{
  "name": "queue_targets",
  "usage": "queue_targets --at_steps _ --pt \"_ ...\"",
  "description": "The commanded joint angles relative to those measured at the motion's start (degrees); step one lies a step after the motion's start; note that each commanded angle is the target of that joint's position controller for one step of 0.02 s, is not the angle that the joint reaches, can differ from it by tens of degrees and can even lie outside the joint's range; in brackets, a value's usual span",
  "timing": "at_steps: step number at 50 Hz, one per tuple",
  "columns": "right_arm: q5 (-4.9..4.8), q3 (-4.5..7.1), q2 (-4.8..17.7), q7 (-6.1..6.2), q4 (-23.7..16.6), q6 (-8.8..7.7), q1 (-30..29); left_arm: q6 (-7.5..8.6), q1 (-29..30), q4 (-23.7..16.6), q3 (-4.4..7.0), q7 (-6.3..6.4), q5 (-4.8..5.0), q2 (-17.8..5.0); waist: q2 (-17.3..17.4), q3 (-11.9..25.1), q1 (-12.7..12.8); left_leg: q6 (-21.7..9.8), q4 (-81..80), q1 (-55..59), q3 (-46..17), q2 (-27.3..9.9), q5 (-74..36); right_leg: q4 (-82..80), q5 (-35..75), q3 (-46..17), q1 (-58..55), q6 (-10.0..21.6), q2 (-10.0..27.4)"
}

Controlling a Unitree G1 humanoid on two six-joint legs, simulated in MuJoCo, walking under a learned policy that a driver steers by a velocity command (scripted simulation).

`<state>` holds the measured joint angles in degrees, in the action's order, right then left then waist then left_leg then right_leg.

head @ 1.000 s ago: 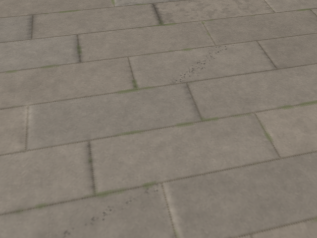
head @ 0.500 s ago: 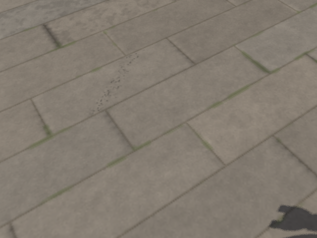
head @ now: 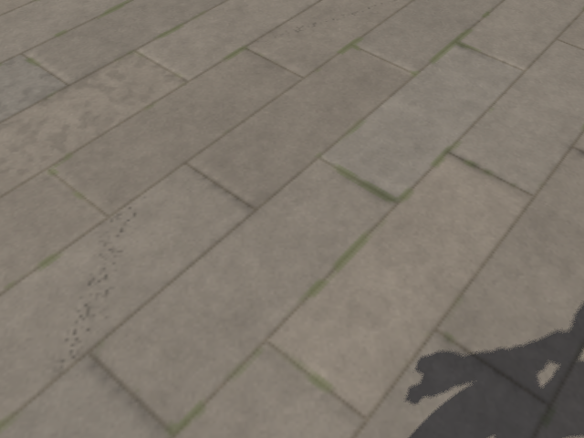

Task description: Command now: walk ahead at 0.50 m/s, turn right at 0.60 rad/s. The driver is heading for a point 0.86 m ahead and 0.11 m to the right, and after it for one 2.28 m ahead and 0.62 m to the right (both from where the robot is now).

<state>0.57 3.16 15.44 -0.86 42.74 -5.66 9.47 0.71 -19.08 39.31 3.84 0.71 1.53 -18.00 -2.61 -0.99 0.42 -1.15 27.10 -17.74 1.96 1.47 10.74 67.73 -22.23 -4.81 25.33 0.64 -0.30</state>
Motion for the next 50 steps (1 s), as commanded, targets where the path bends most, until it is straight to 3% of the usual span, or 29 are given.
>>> queue_targets --at_steps 1,5,9,12,14,16,17,18,19,20,21,22,23,24,25,28,32,35,38,40,41,42,43,44,45,46,47,48,50 --pt "-0.01 1.52 5.81 0.48 -1.43 -0.57 2.01 0.38 2.06 -5.81 1.56 -0.47 0.24 -4.23 9.81 0.47 -1.57 -8.48 -15.96 11.51 -15.74 -15.67 -0.2 -0.47 4.13 -1.68 14.0 -0.41 6.37" --pt "-0.18 2.45 8.67 0.65 0.42 -0.96 2.91 0.1 5.73 -7.5 0.86 -0.79 -0.21 -2.37 7.17 -0.49 -1.75 -10.12 -18.38 12.48 -8.12 -16.77 -9.46 -8.25 11.01 -1.04 17.06 -1.48 7.31" --pt "-0.48 2.56 10.15 0.88 1.56 -0.26 3.52 0.94 11.69 -8.49 0.21 -2.18 -0.19 -1.24 6.15 -1.8 -3.82 -8.21 -18.36 13.9 0.64 -14.89 -14.41 -21.32 22.32 2.36 14.19 -0.87 6.43" --pt "-1.12 2.87 11.65 0.97 2.96 0.57 6.39 1.15 16.77 -10.21 -0.12 -3.31 -0.04 -0.69 5.64 -3.43 -5.51 -7.3 -17.85 17.24 3.67 -15.95 -15.69 -27.93 23.19 5.1 12.95 0.35 5.5" --pt "-1.76 3.25 12.79 0.97 3.55 1.29 7.18 1.08 18.22 -11.28 0.16 -3.9 0.01 -1.44 6.02 -3.95 -5.09 -6.48 -15.76 20.59 5.22 -17.15 -21.6 -30.61 19.66 6.54 12.13 1.88 4.52" --pt "-2.35 3.84 14.66 1.32 3.5 1.99 6.96 0.76 15.91 -11.43 1.2 -4.03 -0.44 -3.47 7.8 -1.32 -2.49 -5.33 -8.63 23.09 7.51 -17.32 -40.71 -31.67 13.59 9.58 6.19 4.26 1.05" --pt "-2.59 4.1 15.45 1.55 3.37 2.43 6.73 0.5 11.29 -10.53 2.22 -3.9 -0.59 -5.28 8.33 1.69 0.56 -4.69 -1.08 23.05 8.67 -16.87 -49.32 -32.32 11.4 10.97 -0.24 5.83 -1.28" --pt "-2.75 3.84 14.85 1.8 3.06 2.71 5.98 0.22 2.13 -8.1 3.87 -3.38 -0.43 -7.86 7.06 6.39 5.82 -3.11 10.53 18.44 10.32 -15.22 -49.96 -35.87 14.86 11.3 -13.35 8.02 -3.56" --pt "-1.24 2.69 12.05 1.96 2.18 2.45 7.06 -0.48 -7.44 -5.72 5.64 -2.18 -0.1 -11.99 1.37 11.74 9.63 -0.75 27.84 4.18 10.16 -13.0 -32.04 -36.43 15.17 1.36 -31.51 11.14 1.72" --pt "0.84 -0.09 3.96 0.91 -1.54 1.0 12.44 0.16 -4.29 -6.46 6.08 -1.96 0.47 -18.28 -14.33 17.33 1.56 2.29 47.7 -21.25 4.77 -1.12 21.68 -42.21 4.05 -32.14 -48.78 22.1 16.58" --pt "-1.13 0.63 9.11 0.06 -1.42 -0.95 6.49 1.12 -6.05 -7.9 4.35 -2.26 0.06 -12.17 -7.0 22.88 6.57 1.39 52.78 -26.6 -6.97 -1.58 22.32 -49.81 -3.19 -41.27 -49.83 22.45 19.3" --pt "-3.23 1.28 11.38 -0.37 -2.76 -1.85 1.63 1.98 -4.28 -6.75 3.27 -2.46 -0.66 -9.28 -4.13 14.05 6.84 0.29 51.18 -29.74 -6.54 -4.07 16.42 -51.05 2.11 -32.68 -43.26 19.34 17.97" --pt "-2.9 0.81 10.19 -0.11 -2.46 -2.16 1.44 2.4 -0.72 -6.55 2.7 -2.4 -0.7 -7.81 0.51 9.45 4.13 -0.07 46.38 -27.42 -6.05 -6.85 11.55 -50.85 8.9 -25.31 -34.98 17.38 16.04" --pt "-1.67 0.92 10.08 0.22 -1.46 -1.84 1.59 2.52 3.67 -6.96 1.93 -2.31 -1.17 -5.82 1.48 5.78 1.85 0.69 42.28 -23.75 -5.41 -8.66 9.25 -50.85 21.52 -18.86 -27.3 15.96 14.44" --pt "-1.35 1.14 10.32 0.23 -0.54 -1.03 3.38 2.79 6.07 -7.41 1.3 -2.08 -2.05 -4.46 0.32 4.96 -0.12 1.34 40.9 -19.09 -5.63 -9.8 8.3 -51.42 32.14 -14.35 -21.98 15.47 13.34" --pt "-1.01 0.71 7.64 0.47 1.58 1.34 6.98 3.79 7.44 -5.26 1.2 -1.64 -2.23 -5.15 0.68 4.21 -2.49 3.77 35.99 -13.48 -3.94 -9.08 5.94 -53.49 48.87 -5.07 -14.55 15.09 12.25" --pt "-0.9 -0.32 4.79 0.28 0.95 1.88 2.78 3.8 8.57 -2.7 0.95 -0.52 -2.8 -5.04 -0.85 2.55 -1.17 4.15 19.87 -10.64 -2.9 -7.33 -9.95 -54.73 48.84 6.31 -12.32 11.42 7.81" --pt "-1.25 -0.23 5.04 -0.71 -0.59 1.49 -1.36 3.28 6.68 -0.43 1.06 -0.01 -3.02 -5.82 -0.8 2.77 1.36 3.37 11.48 -9.2 -2.89 -5.48 -18.09 -54.52 45.38 7.62 -16.41 10.42 9.42" --pt "-0.95 0.65 6.91 -1.81 -2.46 1.66 -2.67 1.82 7.22 1.03 1.55 0.59 -2.06 -6.59 -1.19 1.87 1.46 1.85 8.63 -12.92 -2.65 -4.88 -11.27 -50.05 45.71 6.85 -22.64 10.05 12.45" --pt "-0.51 1.21 7.55 -2.58 -3.3 1.85 -1.44 0.64 8.04 1.31 1.83 1.29 -1.19 -6.82 -1.66 2.04 0.47 0.3 7.27 -12.88 -1.17 -3.71 -5.14 -44.26 48.64 6.44 -24.9 9.03 13.53" --pt "-0.38 1.72 8.06 -2.76 -2.88 1.85 1.78 0.08 9.1 1.06 1.93 1.75 -0.77 -6.85 -1.43 3.16 -1.39 -0.81 4.78 -9.15 0.12 -2.15 -4.89 -38.84 51.47 7.24 -24.32 7.8 12.66" --pt "-0.27 2.81 10.09 -2.43 -1.95 1.71 6.66 -0.23 8.49 0.98 1.79 2.15 -0.79 -6.22 0.78 5.83 -3.5 -2.69 0.49 -1.63 -0.3 -0.7 -12.61 -30.0 50.38 9.06 -22.33 5.19 9.59" --pt "0.14 4.21 15.47 -1.46 -2.56 1.76 10.06 0.1 6.27 -0.37 1.35 2.29 -2.4 -5.46 10.21 10.76 -3.72 -7.51 0.6 10.31 -13.08 -9.09 -39.59 -14.34 33.46 11.28 -13.14 0.92 3.75" --pt "0.94 4.3 17.96 -0.92 -3.6 2.09 9.84 0.35 1.52 -1.45 -0.11 1.38 -3.82 -0.89 19.79 17.47 -0.09 -20.67 -0.44 26.16 -35.36 -22.2 -51.66 4.45 -15.87 7.46 6.26 -3.22 -7.65" --pt "0.46 3.31 13.51 -0.77 -4.85 2.55 9.55 0.48 3.16 -0.1 0.21 0.43 -2.57 -4.27 12.32 23.16 -3.19 -20.83 -3.12 26.88 -36.55 -21.16 -39.42 9.47 -16.17 -2.45 7.84 -2.6 -4.97" --pt "-0.16 2.97 11.77 -0.48 -6.17 2.93 5.52 0.15 6.81 -1.15 0.56 0.19 -0.97 -5.3 9.36 17.65 -2.84 -18.7 -4.27 22.18 -31.34 -19.11 -29.61 10.02 -12.29 -2.46 10.96 -2.24 -2.91" --pt "-1.23 2.52 9.97 -0.08 -6.61 3.64 3.02 -0.37 8.68 -1.0 0.65 0.56 -1.24 -5.2 4.39 12.67 -2.08 -15.86 -6.07 16.29 -27.78 -16.75 -20.42 6.73 -8.97 -1.66 11.87 -2.37 -0.93" --pt "-1.61 2.18 9.05 0.43 -7.16 4.39 1.08 -1.01 10.1 -1.23 0.92 1.11 -1.77 -5.52 3.77 8.98 -1.33 -14.17 -7.82 9.93 -25.99 -15.38 -13.55 2.13 -6.29 -1.47 10.75 -2.64 0.54" --pt "-0.59 2.42 9.54 0.99 -8.08 5.44 -0.74 -1.71 9.5 -1.37 0.81 1.39 -1.72 -4.17 8.04 6.33 0.48 -12.15 -10.17 2.42 -23.14 -10.98 -7.47 -7.21 -3.34 0.07 5.08 -3.3 -0.14"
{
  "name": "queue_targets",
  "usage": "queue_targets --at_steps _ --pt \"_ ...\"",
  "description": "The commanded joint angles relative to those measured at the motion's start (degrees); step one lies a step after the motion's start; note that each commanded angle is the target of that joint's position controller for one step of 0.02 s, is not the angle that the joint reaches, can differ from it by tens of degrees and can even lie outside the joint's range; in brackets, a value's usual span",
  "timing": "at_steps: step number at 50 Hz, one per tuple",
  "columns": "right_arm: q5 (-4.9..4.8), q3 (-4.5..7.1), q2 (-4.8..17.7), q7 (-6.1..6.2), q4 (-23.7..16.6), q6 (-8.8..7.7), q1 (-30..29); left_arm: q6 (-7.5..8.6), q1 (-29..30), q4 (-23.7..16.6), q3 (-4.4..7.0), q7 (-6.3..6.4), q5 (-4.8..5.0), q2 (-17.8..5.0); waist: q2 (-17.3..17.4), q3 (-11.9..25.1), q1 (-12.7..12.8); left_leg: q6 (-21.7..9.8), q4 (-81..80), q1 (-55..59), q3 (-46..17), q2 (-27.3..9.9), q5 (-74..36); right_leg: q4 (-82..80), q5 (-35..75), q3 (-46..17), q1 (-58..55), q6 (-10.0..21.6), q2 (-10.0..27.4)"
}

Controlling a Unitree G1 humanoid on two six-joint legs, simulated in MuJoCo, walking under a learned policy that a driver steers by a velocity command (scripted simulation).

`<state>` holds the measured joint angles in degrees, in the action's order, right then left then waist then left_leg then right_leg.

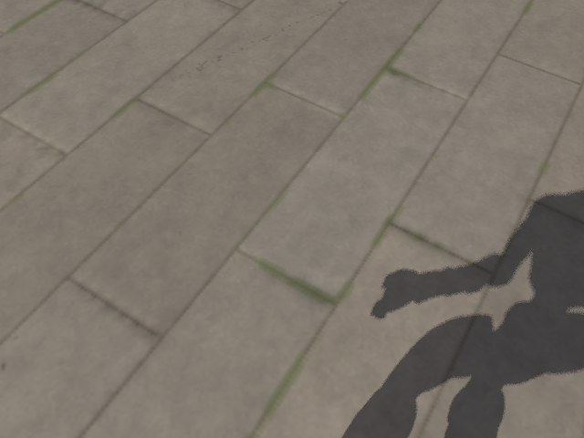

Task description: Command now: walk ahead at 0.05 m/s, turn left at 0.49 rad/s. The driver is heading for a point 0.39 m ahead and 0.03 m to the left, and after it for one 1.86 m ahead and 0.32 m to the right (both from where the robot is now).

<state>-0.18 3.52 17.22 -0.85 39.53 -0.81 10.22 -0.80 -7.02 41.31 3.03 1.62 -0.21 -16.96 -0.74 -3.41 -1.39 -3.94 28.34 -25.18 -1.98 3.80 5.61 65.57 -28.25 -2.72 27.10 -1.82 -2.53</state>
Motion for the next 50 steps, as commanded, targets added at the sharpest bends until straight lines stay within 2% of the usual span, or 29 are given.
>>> queue_targets --at_steps 1,5,10,12,13,14,15,16,17,18,19,20,23,27,30,32,34,35,36,37,38,39,40,41,43,44,46,48,50 --pt "0.52 2.39 8.33 1.31 -5.15 0.92 -1.24 -0.07 -3.28 -2.96 1.42 0.61 0.04 -4.33 7.39 9.15 2.25 -9.35 -11.4 9.3 -18.45 -12.59 -3.35 -8.69 3.01 -1.5 1.81 -1.42 1.45" --pt "-0.05 3.39 10.1 2.5 -5.92 1.72 -0.9 0.47 -3.13 -2.16 1.26 0.73 0.0 -3.94 8.0 11.88 1.18 -8.83 -10.29 8.92 -19.14 -11.73 -0.36 -17.85 8.06 -2.27 -2.16 -2.82 0.89" --pt "-0.22 3.54 9.75 2.55 -6.89 3.04 -1.6 1.73 -2.17 -2.47 1.76 -0.1 0.47 -4.61 10.16 10.61 0.33 -7.26 -9.19 9.29 -24.34 -10.98 6.46 -27.37 9.51 -2.64 -4.99 -1.85 0.23" --pt "-0.77 3.43 9.34 2.66 -7.37 3.59 -2.88 2.53 -4.74 -1.6 2.12 -0.62 0.6 -4.59 10.33 10.18 2.14 -5.58 -6.69 8.27 -24.79 -9.46 5.52 -37.41 14.53 -1.33 -10.34 -0.36 0.0" --pt "-1.01 3.11 8.27 2.78 -7.37 3.77 -2.05 2.75 -7.05 -0.99 2.66 -0.66 0.41 -5.88 8.68 11.12 2.93 -3.52 -4.63 5.05 -23.42 -7.15 13.14 -42.71 16.31 -2.46 -16.11 1.17 2.59" --pt "-0.59 2.2 5.24 2.62 -7.68 3.75 -0.69 2.56 -9.34 -1.21 3.57 -0.25 -0.58 -9.78 -0.5 11.85 2.66 -0.03 6.61 -3.22 -17.19 -2.2 26.15 -47.51 9.25 -13.53 -22.81 5.7 14.57" --pt "-1.12 2.41 5.24 2.35 -9.76 2.98 -2.21 2.16 -8.51 -0.87 4.47 -0.41 -2.34 -13.65 -16.47 6.92 1.9 2.03 19.35 -14.92 -5.63 5.1 27.42 -53.97 -1.02 -29.17 -19.76 13.04 22.74" --pt "-0.3 3.31 8.82 2.27 -9.22 2.15 -1.93 2.78 -4.99 -2.86 3.81 -0.31 -2.62 -11.17 -13.26 4.43 1.71 2.93 27.69 -16.96 -7.75 -0.08 23.32 -54.67 -5.68 -30.26 -17.99 14.59 23.89" --pt "-0.37 3.94 10.09 1.95 -8.06 1.97 -1.04 3.07 -3.06 -3.41 3.22 0.24 -1.42 -8.7 -10.19 3.85 1.0 3.51 30.9 -18.07 -6.93 -0.9 19.07 -54.02 -5.2 -25.25 -18.67 12.51 21.45" --pt "-0.14 3.9 9.24 1.87 -6.71 2.13 0.46 3.28 -2.66 -3.72 2.91 0.67 -0.3 -7.72 -8.19 4.01 0.91 4.72 33.42 -18.86 -5.83 -1.65 16.33 -53.43 -3.35 -21.02 -20.89 10.54 18.92" --pt "0.14 3.49 7.8 1.65 -6.56 1.95 0.4 3.46 -4.06 -3.15 2.68 0.92 0.3 -7.21 -7.26 3.77 1.92 5.53 35.66 -20.22 -5.36 -2.3 14.09 -53.35 -1.63 -19.06 -22.34 10.26 18.19" --pt "0.01 2.86 5.82 1.27 -6.62 1.56 -0.19 3.71 -6.16 -2.59 2.36 1.05 0.28 -6.8 -6.35 3.48 2.85 5.94 36.74 -20.3 -4.59 -2.73 12.31 -53.91 0.17 -16.7 -22.64 10.33 17.3" --pt "-0.63 1.77 3.43 0.74 -7.54 0.18 -3.52 4.41 -11.02 -0.84 2.37 0.49 -0.18 -6.78 -6.87 1.87 5.3 6.49 30.53 -20.11 -2.82 -3.26 8.74 -55.94 3.06 -12.52 -24.11 11.27 16.13" --pt "-0.63 0.6 1.82 -0.05 -8.63 -1.27 -7.39 4.61 -11.58 0.2 2.96 -0.28 0.68 -9.09 -8.27 0.83 6.14 6.11 15.53 -11.42 1.55 -5.28 6.65 -56.7 10.15 -7.53 -21.39 11.61 15.93" --pt "-1.08 0.41 2.35 -0.66 -8.65 -1.87 -8.13 4.54 -13.39 1.48 3.33 -1.18 1.35 -10.49 -8.85 0.13 6.69 4.9 8.18 -3.43 3.91 -4.74 9.2 -55.5 11.74 -5.95 -18.39 12.24 16.55" --pt "-1.49 0.57 3.1 -0.9 -8.35 -2.22 -6.59 4.21 -13.51 2.26 3.4 -1.73 2.01 -10.91 -8.5 0.03 5.12 3.09 2.66 2.16 4.66 -4.2 8.01 -53.72 11.91 -6.39 -17.16 12.22 17.63" --pt "-1.52 1.63 4.81 -0.45 -5.67 -2.16 0.83 4.08 -13.18 2.97 2.77 -1.95 2.03 -9.6 -6.27 2.82 0.71 0.89 -2.56 15.98 5.6 -2.32 5.5 -47.38 18.59 -4.15 -12.78 10.26 16.08" --pt "-1.42 2.77 7.2 0.28 -4.13 -2.11 8.06 4.44 -12.55 3.06 1.68 -2.2 1.52 -6.78 -3.19 7.07 -3.28 -0.96 -3.73 27.75 0.48 -5.99 5.64 -36.35 22.36 -0.55 -7.5 7.67 12.55" --pt "0.21 3.89 12.84 1.22 -3.45 -1.77 16.07 5.3 -11.09 0.25 -0.24 -2.43 -0.01 -1.03 11.56 14.25 -5.76 -6.15 -6.32 43.23 -19.87 -21.37 7.77 -13.83 8.56 5.57 8.37 3.01 6.24" --pt "0.49 4.27 14.22 0.84 -2.76 -2.11 18.27 6.38 -11.15 -0.95 0.34 -1.95 1.53 -3.35 16.79 15.58 -6.05 -13.03 -12.59 42.26 -36.18 -28.11 17.22 -0.89 -4.57 1.1 18.83 2.07 2.59" --pt "0.3 2.84 9.93 0.49 -2.73 -2.71 15.0 6.55 -9.97 -0.62 1.64 -1.91 2.44 -7.79 11.24 9.81 -5.2 -12.33 -13.07 37.28 -30.63 -26.99 14.96 4.36 -1.73 -2.55 21.55 2.42 5.71" --pt "0.39 1.81 6.76 0.38 -2.98 -3.1 11.26 6.33 -8.9 -0.35 1.87 -2.13 2.5 -8.09 10.24 6.05 -3.37 -10.15 -13.23 32.25 -22.08 -23.73 7.13 3.91 2.94 -2.65 20.34 2.76 7.0" --pt "0.5 1.2 4.95 0.22 -3.22 -3.31 7.36 5.77 -8.98 0.62 1.86 -1.99 1.9 -7.02 8.02 4.12 -1.5 -8.42 -13.98 27.93 -15.25 -20.8 -1.9 1.92 6.54 -2.3 18.15 2.26 8.06" --pt "0.51 0.91 3.8 0.16 -3.22 -3.49 4.5 5.02 -9.42 1.12 2.06 -1.82 1.46 -6.41 8.54 2.47 0.09 -7.03 -14.28 24.4 -9.56 -18.98 -13.21 -0.5 9.09 -2.5 15.7 1.59 8.39" --pt "1.08 1.12 3.66 0.54 -2.82 -4.03 2.4 3.74 -11.68 2.14 1.75 -1.72 1.26 -3.89 8.0 3.09 2.26 -6.16 -14.68 19.8 -2.14 -17.35 -27.87 -1.8 13.37 -1.53 10.49 0.25 6.92" --pt "1.24 1.32 4.04 0.88 -2.49 -4.15 1.73 3.32 -11.39 1.76 1.55 -1.66 1.17 -2.93 7.22 3.04 2.82 -6.37 -15.13 18.85 0.31 -17.29 -30.73 -4.21 15.26 -1.13 9.89 -0.44 6.56" --pt "1.17 1.57 4.84 1.78 -2.04 -3.79 0.14 3.07 -8.43 0.05 1.03 -1.84 0.74 -1.63 6.3 2.36 2.85 -5.85 -15.5 17.16 4.9 -16.16 -30.95 -13.04 20.96 0.56 7.97 -1.01 6.38" --pt "0.74 1.89 5.97 2.57 -1.1 -3.12 0.7 3.14 -4.53 -1.78 0.45 -2.7 0.43 -0.53 6.61 2.76 1.27 -5.32 -15.03 17.23 7.73 -15.63 -30.35 -21.61 26.68 2.42 4.86 -0.6 6.02" --pt "0.25 2.32 7.22 3.03 0.07 -2.41 2.0 3.06 -2.44 -3.42 0.64 -3.8 0.5 -1.26 6.25 3.81 0.53 -5.27 -13.66 19.76 8.0 -17.12 -30.33 -25.96 28.22 2.92 3.38 0.27 5.71"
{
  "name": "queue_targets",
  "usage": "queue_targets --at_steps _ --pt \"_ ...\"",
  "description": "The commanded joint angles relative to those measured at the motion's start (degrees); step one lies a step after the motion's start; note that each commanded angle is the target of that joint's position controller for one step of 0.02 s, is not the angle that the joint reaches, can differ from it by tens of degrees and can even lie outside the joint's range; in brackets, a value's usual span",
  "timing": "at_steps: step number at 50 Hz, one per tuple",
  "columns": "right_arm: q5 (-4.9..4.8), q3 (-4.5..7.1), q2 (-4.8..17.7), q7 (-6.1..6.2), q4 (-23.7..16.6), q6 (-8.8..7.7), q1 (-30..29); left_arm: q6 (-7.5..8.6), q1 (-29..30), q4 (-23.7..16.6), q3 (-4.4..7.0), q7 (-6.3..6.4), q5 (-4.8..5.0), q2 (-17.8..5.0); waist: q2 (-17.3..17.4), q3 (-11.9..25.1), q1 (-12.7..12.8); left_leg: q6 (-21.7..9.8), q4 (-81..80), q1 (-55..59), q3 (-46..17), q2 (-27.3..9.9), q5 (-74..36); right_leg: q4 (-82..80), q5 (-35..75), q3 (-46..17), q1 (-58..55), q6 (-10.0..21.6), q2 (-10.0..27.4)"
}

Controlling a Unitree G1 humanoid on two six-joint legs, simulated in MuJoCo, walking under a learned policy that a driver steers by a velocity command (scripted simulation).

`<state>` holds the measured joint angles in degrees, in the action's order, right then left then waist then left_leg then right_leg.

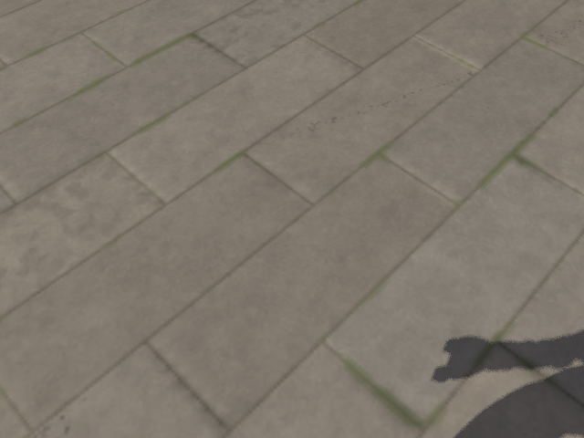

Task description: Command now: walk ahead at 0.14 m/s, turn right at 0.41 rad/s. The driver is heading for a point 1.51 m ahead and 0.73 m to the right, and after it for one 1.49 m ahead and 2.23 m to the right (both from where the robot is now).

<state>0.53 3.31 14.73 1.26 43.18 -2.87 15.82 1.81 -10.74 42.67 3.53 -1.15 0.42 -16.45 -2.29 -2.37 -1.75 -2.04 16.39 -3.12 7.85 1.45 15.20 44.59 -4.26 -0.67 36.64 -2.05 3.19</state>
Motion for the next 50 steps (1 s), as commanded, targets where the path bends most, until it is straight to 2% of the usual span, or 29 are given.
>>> queue_targets --at_steps 1,4,5,6,7,8,9,10,11,12,13,14,16,20,24,27,28,29,30,31,32,34,36,39,42,46,48,49,50 --pt "-0.83 2.73 10.15 1.04 -3.26 0.0 -3.62 0.35 1.68 -5.48 0.43 -1.54 -0.05 -2.56 7.64 3.03 1.01 -6.96 -0.44 -0.97 -1.82 -15.59 -39.8 -6.28 3.45 0.87 -6.4 1.21 -0.07" --pt "-2.01 3.36 11.31 1.53 -3.22 1.14 -5.08 0.09 0.39 -6.84 1.65 -2.59 -0.26 -4.99 7.29 3.94 2.62 -5.69 7.28 0.95 -1.42 -16.7 -44.62 -8.81 -2.45 2.76 -9.43 4.16 -1.98" --pt "-2.29 3.44 11.31 1.72 -3.38 1.54 -5.58 0.12 -2.51 -6.51 2.34 -2.59 -0.27 -6.06 6.6 5.37 4.21 -4.62 13.31 0.38 -0.46 -15.52 -46.63 -11.43 -2.28 3.97 -13.81 5.55 -3.8" --pt "-2.21 3.06 10.26 1.7 -3.4 1.73 -4.87 0.3 -7.27 -5.5 3.54 -1.96 -0.43 -8.3 3.86 8.28 6.41 -2.38 23.11 -1.71 1.17 -12.11 -43.94 -16.27 3.52 4.34 -21.83 7.56 -6.15" --pt "-0.32 2.25 8.58 1.35 -4.16 1.36 -1.93 0.14 -10.66 -6.28 4.89 -0.47 -0.53 -13.54 -5.67 12.82 7.14 1.96 39.64 -12.81 2.26 -7.28 -23.26 -17.42 28.66 -8.98 -34.96 12.2 2.9" --pt "1.99 0.48 3.88 0.41 -5.66 0.99 3.53 0.16 -8.39 -8.08 4.85 0.17 -1.53 -17.69 -14.86 20.0 1.6 5.88 59.43 -30.43 -3.83 4.08 26.57 -16.91 44.12 -34.44 -48.6 26.02 18.09" --pt "0.33 1.17 8.4 -0.54 -4.51 0.78 0.98 -0.14 -7.97 -9.21 4.04 0.02 -1.02 -13.51 -6.69 26.17 5.59 5.24 63.73 -31.73 -14.62 1.86 24.17 -20.83 30.51 -35.01 -47.9 26.91 17.33" --pt "-1.33 1.52 9.79 -0.76 -5.72 1.0 -3.09 -0.16 -3.82 -9.94 3.42 0.07 -0.45 -11.43 -3.92 18.98 4.87 4.36 62.64 -34.82 -14.34 -0.1 19.39 -22.37 21.05 -29.23 -42.29 23.9 14.83" --pt "-0.83 1.54 9.35 -0.26 -5.55 1.41 -4.77 -0.56 -1.18 -10.01 2.9 0.35 0.6 -9.32 0.8 13.45 3.66 4.28 58.26 -35.42 -13.72 -2.23 15.45 -23.9 12.39 -24.96 -35.85 20.17 11.69" --pt "-0.15 1.76 9.52 0.41 -5.53 2.08 -5.87 -1.14 1.13 -10.44 2.46 0.75 0.91 -8.16 1.34 9.89 2.6 4.52 53.56 -33.7 -13.56 -3.46 12.71 -25.24 7.34 -22.46 -29.27 17.99 9.66" --pt "-0.04 1.86 9.35 0.55 -5.54 2.7 -5.42 -1.57 2.65 -10.93 2.42 1.06 0.24 -8.31 -0.38 8.38 1.09 4.73 50.47 -29.56 -12.93 -3.24 10.58 -26.54 5.33 -20.49 -23.42 16.93 7.36" --pt "0.07 1.68 8.42 0.6 -5.26 2.99 -4.4 -1.87 3.69 -11.33 2.64 1.25 -0.47 -8.82 -2.06 7.95 0.33 5.19 47.47 -27.07 -12.04 -2.29 9.27 -27.05 5.46 -19.3 -20.49 16.48 5.89" --pt "0.07 1.24 6.95 0.87 -4.68 3.02 -3.54 -2.15 3.42 -11.42 3.1 1.89 -0.81 -9.68 -3.52 8.87 0.41 6.33 41.46 -24.94 -11.61 -1.34 8.32 -26.84 6.89 -18.29 -19.25 16.63 4.84" --pt "-0.11 0.99 6.48 0.84 -4.99 3.0 -5.76 -3.0 3.39 -11.66 3.62 2.91 -0.26 -10.58 -4.48 10.07 1.74 7.16 32.95 -22.48 -12.78 -0.8 3.82 -26.53 -4.53 -20.77 -18.37 15.35 3.73" --pt "-0.6 1.39 7.06 0.18 -5.7 2.05 -7.16 -3.85 3.18 -11.97 3.65 2.7 -0.22 -10.35 -6.56 9.24 2.84 6.19 25.2 -20.18 -13.17 0.16 4.17 -25.36 -9.33 -25.57 -19.53 14.16 3.55" --pt "-0.8 2.01 7.17 -0.58 -4.75 1.05 -3.66 -4.56 4.17 -12.3 3.43 2.77 0.66 -9.7 -6.87 8.85 0.49 3.77 10.29 -12.36 -11.67 0.57 -1.92 -21.53 -7.53 -26.94 -18.99 11.51 1.54" --pt "-0.22 2.85 9.68 -0.45 -4.49 0.98 -1.99 -4.64 2.65 -12.2 2.97 2.89 0.81 -8.13 -3.79 9.06 0.42 1.62 5.42 -6.75 -15.37 -4.94 -3.93 -17.29 -12.62 -24.54 -15.12 8.72 -1.29" --pt "1.14 4.06 15.47 -0.04 -5.14 1.54 -3.22 -4.45 0.19 -12.97 2.34 2.68 0.65 -5.35 11.54 8.17 3.52 -5.05 2.13 -2.59 -28.96 -18.08 -8.31 -4.92 -25.25 -13.88 -5.47 4.77 -9.36" --pt "2.8 4.11 14.86 -0.24 -5.55 1.63 -4.15 -3.55 1.53 -13.64 3.48 2.57 0.37 -8.85 19.38 6.15 2.18 -12.57 -0.95 -6.99 -38.8 -24.78 -12.54 8.87 -31.28 -8.06 -0.05 2.07 -11.37" --pt "2.53 3.14 11.68 0.1 -7.17 1.44 -7.27 -3.35 0.51 -12.3 4.67 2.48 0.18 -12.07 13.84 5.59 2.93 -12.59 0.08 -8.11 -34.97 -23.67 -13.61 17.57 -27.76 -9.37 -0.61 0.81 -8.46" --pt "1.53 2.59 9.44 0.46 -7.63 1.52 -9.81 -3.81 -0.81 -10.71 4.95 2.5 0.49 -11.88 10.67 4.87 3.91 -9.89 1.39 -8.53 -28.65 -19.88 -14.08 20.97 -24.31 -8.38 -0.81 -0.15 -7.97" --pt "-0.01 1.87 7.7 0.99 -8.0 1.8 -10.73 -5.0 -2.51 -9.37 4.3 2.69 0.44 -8.94 9.71 3.92 3.43 -8.01 2.69 -6.58 -21.51 -16.23 -16.67 26.49 -19.82 -6.94 0.78 -2.27 -7.11" --pt "0.31 1.84 7.97 1.4 -7.65 2.45 -8.88 -5.18 0.04 -10.6 3.5 2.4 1.07 -6.93 10.63 3.3 1.85 -8.45 2.28 -4.88 -16.73 -14.49 -18.64 23.4 -17.49 -3.49 1.16 -3.45 -6.03" --pt "0.53 2.66 9.98 1.69 -6.74 3.25 -5.31 -4.93 4.36 -12.83 2.59 1.96 1.09 -5.38 12.48 5.0 -1.1 -9.93 3.13 1.36 -15.26 -16.48 -22.24 14.42 -18.13 -1.75 0.69 -4.49 -3.52" --pt "0.03 3.61 12.33 1.13 -6.74 3.61 -6.22 -4.92 4.89 -13.75 1.94 1.15 0.76 -4.66 13.42 6.27 -1.35 -10.24 3.58 -0.44 -12.5 -18.08 -24.86 5.54 -19.81 1.02 -6.88 -3.53 -2.05" --pt "-1.47 4.16 13.41 0.23 -6.14 3.42 -7.05 -5.53 2.74 -13.56 2.63 0.33 0.96 -6.04 13.96 6.46 -0.15 -9.08 6.12 -1.56 -10.75 -19.54 -25.37 -6.53 -16.38 3.83 -14.31 -0.66 -2.75" --pt "-2.53 3.91 12.15 0.15 -5.39 3.19 -7.26 -5.59 -1.56 -11.97 3.29 0.26 0.86 -6.35 11.64 7.08 2.49 -5.09 12.03 -5.35 -7.24 -17.8 -21.24 -19.21 -6.5 4.97 -23.68 2.78 -4.63" --pt "-1.75 3.34 9.76 -0.13 -4.19 2.91 -4.06 -5.45 -3.97 -11.54 4.32 0.82 0.83 -9.18 4.32 8.35 2.72 -0.46 20.51 -12.82 -2.69 -14.67 -12.59 -23.08 4.38 -1.16 -33.23 5.25 -1.88" --pt "2.13 1.41 4.79 -0.52 -7.17 2.75 -4.98 -5.06 -5.38 -12.79 5.83 1.9 0.43 -16.86 -16.42 9.17 1.14 5.87 39.7 -31.75 1.24 -6.69 20.77 -21.25 30.31 -23.57 -43.77 13.27 14.6"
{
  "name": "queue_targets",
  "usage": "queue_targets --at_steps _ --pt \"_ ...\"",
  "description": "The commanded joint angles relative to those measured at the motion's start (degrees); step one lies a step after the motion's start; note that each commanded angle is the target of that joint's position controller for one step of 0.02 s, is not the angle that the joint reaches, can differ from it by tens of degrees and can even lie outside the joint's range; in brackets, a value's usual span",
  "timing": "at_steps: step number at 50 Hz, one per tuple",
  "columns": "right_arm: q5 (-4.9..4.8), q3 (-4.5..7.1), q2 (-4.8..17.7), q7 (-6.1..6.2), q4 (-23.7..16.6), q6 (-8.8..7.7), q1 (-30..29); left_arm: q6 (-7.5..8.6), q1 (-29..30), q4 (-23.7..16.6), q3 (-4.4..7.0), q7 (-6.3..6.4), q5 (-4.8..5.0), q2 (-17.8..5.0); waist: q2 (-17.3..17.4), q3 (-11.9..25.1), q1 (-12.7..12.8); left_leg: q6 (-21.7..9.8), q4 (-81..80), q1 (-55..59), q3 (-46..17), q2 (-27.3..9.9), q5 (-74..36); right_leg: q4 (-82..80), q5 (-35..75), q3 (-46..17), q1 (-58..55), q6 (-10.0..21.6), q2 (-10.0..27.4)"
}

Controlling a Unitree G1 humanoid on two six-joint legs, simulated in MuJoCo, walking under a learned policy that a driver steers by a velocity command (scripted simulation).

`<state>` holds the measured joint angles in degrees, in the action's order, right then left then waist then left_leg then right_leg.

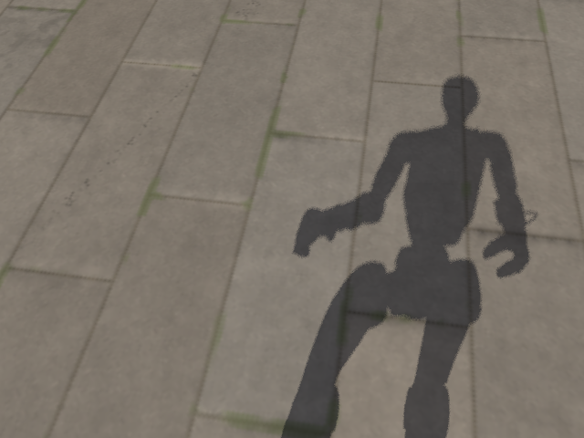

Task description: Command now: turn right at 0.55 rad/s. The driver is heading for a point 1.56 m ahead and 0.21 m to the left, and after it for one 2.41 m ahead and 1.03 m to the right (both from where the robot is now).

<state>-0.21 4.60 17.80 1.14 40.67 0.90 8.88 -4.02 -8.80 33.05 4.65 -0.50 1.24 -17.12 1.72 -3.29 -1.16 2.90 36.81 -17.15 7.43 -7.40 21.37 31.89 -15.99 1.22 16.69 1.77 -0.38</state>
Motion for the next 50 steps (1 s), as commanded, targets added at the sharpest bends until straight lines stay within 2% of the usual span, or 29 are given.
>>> queue_targets --at_steps 1,2,4,5,8,11,14,17,18,19,20,22,25,28,29,30,31,32,33,35,37,40,42,44,46,47,48,49,50 --pt "1.83 0.89 4.83 0.16 -6.01 -1.25 -3.73 2.18 -7.48 -3.86 3.82 0.54 -2.67 -14.33 -16.84 13.07 5.28 1.83 29.19 -21.94 -7.6 5.95 19.14 -10.21 41.08 -30.76 -18.28 19.4 23.51" --pt "0.24 1.59 7.06 0.45 -5.56 -0.95 -4.87 3.27 -5.72 -3.29 2.93 0.3 -2.95 -11.99 -11.41 10.64 4.75 1.41 32.84 -21.8 -9.63 4.53 15.25 -10.97 36.8 -24.94 -15.84 17.91 20.42" --pt "0.28 1.89 6.89 1.04 -3.56 -0.4 -3.06 3.71 -0.36 -2.66 1.65 0.99 -1.07 -8.09 -8.29 8.26 2.06 1.31 30.06 -21.17 -10.45 3.25 6.76 -10.73 29.64 -18.06 -13.43 12.04 14.43" --pt "0.67 1.94 6.8 1.12 -3.13 -0.18 -1.87 3.57 1.4 -2.59 1.14 1.3 -0.76 -7.58 -9.01 7.97 1.07 1.96 29.92 -18.71 -9.95 3.76 3.38 -10.78 31.83 -16.17 -11.08 11.48 13.06" --pt "0.09 1.33 4.96 0.65 -2.05 -0.07 0.41 3.56 2.07 -1.87 0.25 1.87 -1.68 -6.11 -9.09 9.45 0.22 2.81 25.13 -13.51 -9.17 4.68 -1.12 -11.27 31.69 -13.49 -9.86 11.4 11.39" --pt "0.2 -0.26 1.93 0.02 -1.34 0.16 0.04 3.79 3.08 -0.33 -0.98 1.92 -2.28 -3.12 -9.33 9.06 1.0 2.5 11.03 -6.01 -9.06 3.04 -2.77 -11.82 23.92 -10.94 -8.29 10.37 10.59" --pt "-0.2 -0.29 3.55 -0.42 -1.66 0.27 -0.7 3.98 1.72 2.19 -0.95 1.22 -3.02 -4.38 -10.09 6.31 2.47 1.62 3.38 -0.28 -7.68 3.66 -1.34 -12.9 15.21 -12.37 -4.97 11.17 11.82" --pt "0.0 -0.09 5.21 -0.42 -1.92 -0.13 0.53 3.83 2.33 3.66 -0.48 1.28 -1.74 -6.28 -7.57 3.27 0.53 -0.68 -8.46 2.91 -6.63 4.96 -10.4 -10.71 10.3 -12.6 -3.6 8.89 11.08" --pt "0.49 0.06 6.68 -0.31 -2.46 -0.31 0.39 3.99 0.77 4.3 -0.37 1.55 -1.73 -6.25 -5.24 3.46 0.95 -1.71 -9.78 4.15 -8.99 3.73 -18.71 -8.99 8.42 -11.73 -3.83 6.65 9.61" --pt "0.52 0.61 9.7 -0.09 -3.29 -0.45 0.24 4.21 -1.01 4.21 -0.1 1.82 -2.49 -6.42 -0.15 4.15 2.95 -3.35 -7.86 4.8 -12.48 1.02 -30.43 -5.41 4.62 -8.85 -3.31 4.21 6.13" --pt "-0.43 1.27 10.89 -0.14 -2.65 -0.47 0.27 4.23 -1.19 3.67 -0.06 2.16 -2.81 -5.61 6.15 4.84 4.0 -6.68 -8.44 2.65 -16.0 -0.1 -27.59 -3.43 2.58 -3.78 -2.99 1.62 1.74" --pt "-0.33 1.05 8.58 -0.23 -3.14 -0.68 0.8 3.68 2.82 2.94 0.12 2.93 -2.54 -4.25 9.5 4.79 1.79 -10.53 -13.58 0.04 -24.0 -3.36 -20.7 3.69 0.75 0.65 -2.96 -1.1 -1.56" --pt "-0.08 1.11 8.49 0.23 -4.36 -1.03 0.13 3.08 1.95 2.29 0.31 2.65 -1.91 -2.01 11.91 5.67 1.92 -13.52 -14.57 2.93 -29.93 -5.45 -20.87 6.22 -5.14 -1.22 1.59 -0.54 -2.85" --pt "-0.91 1.13 7.43 0.45 -6.47 -0.48 -3.12 3.98 -2.45 3.41 1.11 1.68 -1.84 -2.99 6.99 7.77 3.73 -9.49 -8.27 -0.3 -26.49 -1.29 -19.32 -3.71 2.41 -3.63 -5.19 1.04 0.73" --pt "-1.09 0.79 5.79 0.5 -7.8 -0.16 -2.24 3.93 -2.38 3.81 2.24 1.58 -2.17 -6.9 -2.86 7.31 1.52 -5.82 -1.59 -6.24 -19.4 4.02 -13.6 -7.26 6.82 -8.95 -8.34 3.6 6.31" --pt "-0.86 0.64 5.51 0.52 -7.91 0.09 -0.96 3.88 -2.55 3.66 2.73 1.32 -2.22 -8.55 -12.87 5.81 1.5 -2.42 6.7 -12.76 -12.38 9.52 -2.52 -12.13 13.55 -18.86 -10.29 9.16 14.38" --pt "-0.32 1.4 7.14 0.52 -7.92 0.27 -0.42 4.33 -2.22 2.71 2.07 1.35 -2.81 -7.04 -15.2 6.16 2.29 -0.58 19.82 -17.02 -11.37 8.71 13.92 -13.51 23.78 -24.87 -11.53 14.96 22.34" --pt "-0.62 2.4 8.77 0.37 -7.24 0.57 0.33 4.79 -2.22 2.16 1.42 1.5 -2.88 -5.9 -9.6 6.21 2.04 0.03 29.78 -18.7 -13.78 7.95 15.85 -13.02 29.49 -24.34 -11.56 16.87 23.51" --pt "-1.08 2.61 8.14 0.24 -6.63 1.09 1.28 5.09 -0.03 1.84 1.3 1.71 -2.44 -5.81 -6.0 5.48 0.45 0.53 32.82 -19.58 -14.64 6.86 12.88 -12.1 30.0 -19.63 -11.38 15.3 21.66" --pt "-1.21 1.86 5.59 0.11 -6.69 1.76 0.09 5.21 1.58 2.09 1.53 2.34 -1.7 -6.62 -6.45 3.83 0.66 1.67 29.11 -20.84 -13.23 5.31 5.89 -12.57 28.39 -12.09 -12.14 12.2 17.8" --pt "-1.44 1.2 4.03 -0.48 -7.86 1.89 -1.78 4.45 -0.13 2.76 1.73 3.02 -1.95 -7.11 -8.34 4.65 2.07 2.91 24.52 -19.0 -10.08 5.45 2.96 -12.76 29.04 -7.37 -13.38 11.85 15.88" --pt "-1.3 0.21 2.41 -1.64 -10.0 1.99 -4.74 3.69 -1.25 3.27 2.34 3.15 -1.73 -8.8 -9.53 6.71 3.73 2.53 14.03 -13.22 -7.2 4.8 2.76 -11.98 29.23 -3.22 -14.57 11.55 16.44" --pt "-1.36 0.48 3.42 -2.13 -10.63 2.19 -4.56 3.46 -1.44 3.57 2.87 2.7 -1.34 -10.33 -10.61 7.39 3.76 1.6 8.82 -9.04 -5.04 5.41 2.46 -11.25 30.04 -1.98 -13.65 11.31 17.55" --pt "-1.32 0.94 4.33 -2.43 -10.83 2.6 -3.63 3.59 -1.49 3.97 3.04 2.15 -0.5 -10.95 -11.21 7.5 3.23 0.02 2.62 -5.36 -3.89 6.25 0.23 -9.5 29.06 -1.58 -12.94 10.31 18.25" --pt "-0.92 1.4 4.41 -2.32 -9.65 2.74 0.24 3.79 -0.64 4.68 2.62 1.75 0.76 -10.05 -9.89 7.85 0.52 -3.05 -10.18 3.42 -2.49 8.47 -8.9 -4.41 24.75 0.88 -9.57 6.83 16.54" --pt "-0.61 2.13 6.71 -1.73 -9.23 2.65 2.45 4.11 -3.66 6.08 1.87 1.47 0.26 -7.77 -5.21 9.04 0.21 -5.03 -14.87 11.92 -6.05 7.4 -18.45 1.19 18.73 4.05 -4.16 2.9 14.0" --pt "-0.13 3.11 11.85 -0.63 -10.19 2.29 4.72 4.37 -3.16 4.6 0.22 1.24 -2.87 -3.57 9.15 11.41 0.63 -9.53 -14.75 23.1 -23.29 -5.96 -41.66 16.26 -4.27 8.39 9.65 -2.95 8.43" --pt "1.88 2.59 12.49 -0.84 -10.72 1.11 3.58 4.09 -0.05 2.88 0.23 1.76 -2.79 -4.21 14.03 12.72 -0.88 -22.6 -15.14 17.83 -34.26 -17.45 -46.86 27.69 -23.86 2.51 16.78 -6.0 2.93" --pt "1.85 1.76 9.59 -1.35 -10.32 -0.1 3.59 3.55 1.52 3.41 1.3 2.08 -1.52 -7.86 7.29 12.4 -2.62 -24.0 -16.29 15.4 -30.61 -15.04 -42.81 33.83 -23.44 -2.26 16.72 -6.51 4.08"
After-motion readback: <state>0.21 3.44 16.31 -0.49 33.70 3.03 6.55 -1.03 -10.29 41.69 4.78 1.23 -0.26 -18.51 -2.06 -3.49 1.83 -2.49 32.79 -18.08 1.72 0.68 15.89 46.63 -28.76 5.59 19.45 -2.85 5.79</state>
